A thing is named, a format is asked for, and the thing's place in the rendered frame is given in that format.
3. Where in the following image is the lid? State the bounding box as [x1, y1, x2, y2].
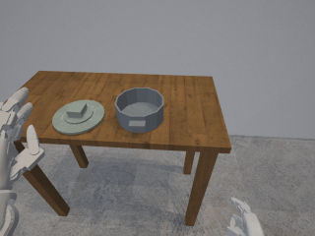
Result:
[52, 99, 105, 135]

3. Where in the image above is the right robot hand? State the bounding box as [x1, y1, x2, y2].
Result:
[227, 197, 265, 236]

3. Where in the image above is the robot left forearm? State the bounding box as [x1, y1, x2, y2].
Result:
[0, 190, 20, 236]

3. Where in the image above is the table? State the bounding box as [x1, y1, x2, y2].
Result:
[4, 71, 232, 226]

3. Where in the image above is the knob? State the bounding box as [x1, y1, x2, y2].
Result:
[66, 102, 88, 117]

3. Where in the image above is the pot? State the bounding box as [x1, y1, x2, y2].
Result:
[114, 88, 164, 133]

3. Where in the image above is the left robot hand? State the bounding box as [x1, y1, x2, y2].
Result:
[0, 87, 45, 191]

